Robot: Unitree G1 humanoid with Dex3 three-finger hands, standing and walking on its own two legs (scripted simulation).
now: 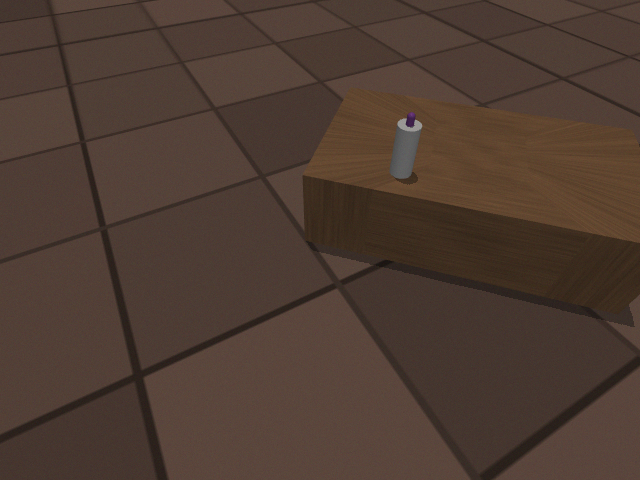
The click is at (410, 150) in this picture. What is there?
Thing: necked bottle
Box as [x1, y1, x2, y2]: [389, 112, 421, 178]
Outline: 412,112 410,112 406,118 399,120 397,123 389,171 393,176 399,178 407,177 411,173 421,129 421,124 414,119 415,116
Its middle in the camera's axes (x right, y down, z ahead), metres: +0.30 -0.32 +1.35
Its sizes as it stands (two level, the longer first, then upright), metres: 0.082 0.082 0.241
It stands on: a support 0.36 m high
